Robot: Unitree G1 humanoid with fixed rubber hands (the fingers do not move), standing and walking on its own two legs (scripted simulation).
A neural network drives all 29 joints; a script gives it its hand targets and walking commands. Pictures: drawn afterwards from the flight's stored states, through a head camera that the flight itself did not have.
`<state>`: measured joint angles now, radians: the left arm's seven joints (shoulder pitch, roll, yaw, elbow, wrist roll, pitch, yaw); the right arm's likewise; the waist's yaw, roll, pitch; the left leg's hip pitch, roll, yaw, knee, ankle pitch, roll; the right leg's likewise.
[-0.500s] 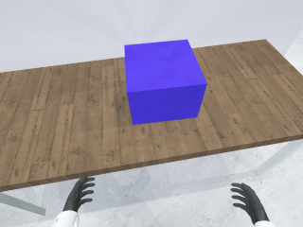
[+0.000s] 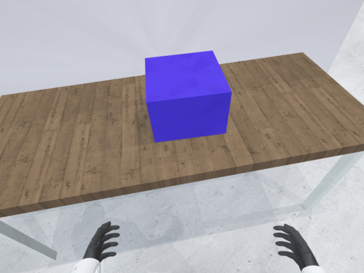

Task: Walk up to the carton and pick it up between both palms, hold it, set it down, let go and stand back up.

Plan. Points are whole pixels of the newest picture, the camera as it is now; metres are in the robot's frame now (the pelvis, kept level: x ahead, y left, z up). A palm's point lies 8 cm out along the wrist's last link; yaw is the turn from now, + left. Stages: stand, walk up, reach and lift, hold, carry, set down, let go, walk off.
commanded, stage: set down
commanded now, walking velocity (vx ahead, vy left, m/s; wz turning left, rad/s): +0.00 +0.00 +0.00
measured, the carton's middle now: (184, 95) +0.71 +0.02 -0.03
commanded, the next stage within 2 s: let go in 0.68 s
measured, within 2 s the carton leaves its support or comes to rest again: neither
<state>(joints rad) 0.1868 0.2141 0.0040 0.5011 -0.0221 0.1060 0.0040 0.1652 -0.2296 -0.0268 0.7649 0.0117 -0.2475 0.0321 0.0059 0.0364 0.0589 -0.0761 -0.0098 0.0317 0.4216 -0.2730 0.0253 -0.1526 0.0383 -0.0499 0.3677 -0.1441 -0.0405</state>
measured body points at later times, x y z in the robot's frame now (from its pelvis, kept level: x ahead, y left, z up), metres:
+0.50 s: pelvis -0.10 -0.02 -0.01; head -0.10 +0.01 +0.43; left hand +0.09 +0.23 -0.09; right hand +0.06 -0.25 -0.08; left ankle -0.07 +0.09 -0.74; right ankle +0.03 -0.09 -0.73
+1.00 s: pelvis -0.12 -0.01 -0.01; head -0.10 +0.02 +0.44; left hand +0.07 +0.21 -0.10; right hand +0.02 -0.25 -0.08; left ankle -0.07 +0.09 -0.74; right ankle -0.12 -0.11 -0.74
